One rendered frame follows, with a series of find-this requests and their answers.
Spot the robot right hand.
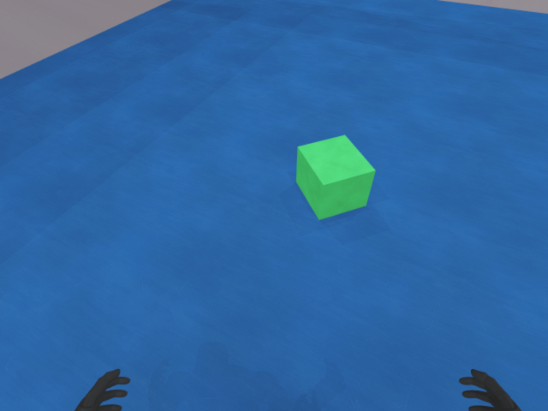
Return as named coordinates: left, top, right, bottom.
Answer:
left=459, top=369, right=521, bottom=411

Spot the robot left hand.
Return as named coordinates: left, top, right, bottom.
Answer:
left=75, top=369, right=130, bottom=411

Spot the carton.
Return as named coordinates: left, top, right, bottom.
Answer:
left=296, top=135, right=376, bottom=220

